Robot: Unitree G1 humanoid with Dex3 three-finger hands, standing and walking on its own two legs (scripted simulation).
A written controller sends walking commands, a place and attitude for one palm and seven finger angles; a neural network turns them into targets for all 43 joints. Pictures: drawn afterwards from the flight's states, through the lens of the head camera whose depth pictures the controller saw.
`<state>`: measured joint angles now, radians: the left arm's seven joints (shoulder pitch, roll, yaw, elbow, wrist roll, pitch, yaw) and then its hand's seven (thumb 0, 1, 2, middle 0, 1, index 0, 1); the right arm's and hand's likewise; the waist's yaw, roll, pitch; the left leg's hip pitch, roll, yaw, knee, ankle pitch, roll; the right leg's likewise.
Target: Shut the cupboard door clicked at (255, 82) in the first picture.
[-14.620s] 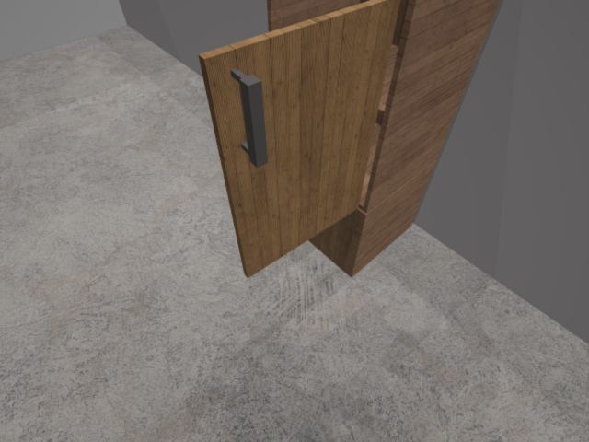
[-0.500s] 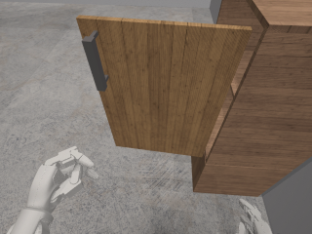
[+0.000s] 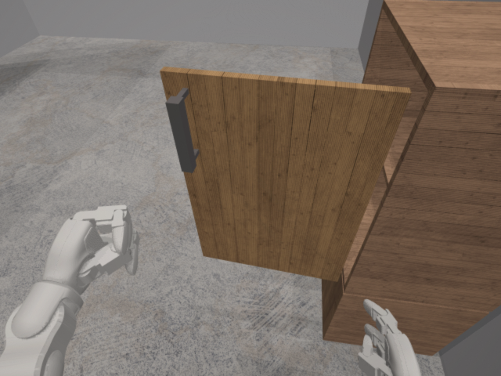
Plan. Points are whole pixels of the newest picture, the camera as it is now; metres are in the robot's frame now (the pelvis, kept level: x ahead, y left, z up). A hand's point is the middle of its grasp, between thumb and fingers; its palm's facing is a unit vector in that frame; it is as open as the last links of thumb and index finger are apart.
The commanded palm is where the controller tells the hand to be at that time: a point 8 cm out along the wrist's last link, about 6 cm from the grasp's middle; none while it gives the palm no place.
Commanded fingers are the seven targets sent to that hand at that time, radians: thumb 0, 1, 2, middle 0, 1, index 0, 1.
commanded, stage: raise the hand and make a fist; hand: left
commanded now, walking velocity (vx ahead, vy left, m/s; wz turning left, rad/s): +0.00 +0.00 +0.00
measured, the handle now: (186, 131) +0.49 +0.18 +0.15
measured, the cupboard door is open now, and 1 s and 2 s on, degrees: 86 86 86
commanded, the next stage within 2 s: bring the fist close to the handle in 0.44 s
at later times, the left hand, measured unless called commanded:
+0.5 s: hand (138, 251) +0.23 +0.18 +0.15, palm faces -0.01 -1.00 -0.09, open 3.1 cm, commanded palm +0.19 +0.22 +0.15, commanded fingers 0.00 0.90 0.90 -1.30 -1.50 -1.30 -1.50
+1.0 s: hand (167, 205) +0.31 +0.16 +0.15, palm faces -0.04 -1.00 -0.06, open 3.1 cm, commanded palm +0.28 +0.21 +0.15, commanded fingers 0.00 0.90 0.90 -1.30 -1.50 -1.30 -1.50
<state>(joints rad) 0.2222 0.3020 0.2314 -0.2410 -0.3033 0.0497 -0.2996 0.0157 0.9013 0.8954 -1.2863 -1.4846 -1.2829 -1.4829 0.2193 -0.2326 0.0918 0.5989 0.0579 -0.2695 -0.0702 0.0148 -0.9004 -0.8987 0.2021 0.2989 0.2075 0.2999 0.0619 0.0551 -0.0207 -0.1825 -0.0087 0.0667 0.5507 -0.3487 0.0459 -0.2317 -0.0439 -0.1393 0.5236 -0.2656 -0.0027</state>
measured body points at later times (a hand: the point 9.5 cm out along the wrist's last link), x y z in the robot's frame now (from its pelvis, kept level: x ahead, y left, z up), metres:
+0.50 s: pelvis -0.01 -0.02 +0.00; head -0.03 -0.04 +0.45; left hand +0.22 +0.23 +0.15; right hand +0.18 -0.24 -0.06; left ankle -0.03 +0.08 -0.73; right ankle +0.01 -0.12 -0.73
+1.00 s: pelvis -0.01 -0.02 +0.00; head -0.02 -0.05 +0.45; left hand +0.30 +0.22 +0.16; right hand +0.17 -0.26 -0.08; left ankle -0.03 +0.08 -0.73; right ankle +0.01 -0.12 -0.73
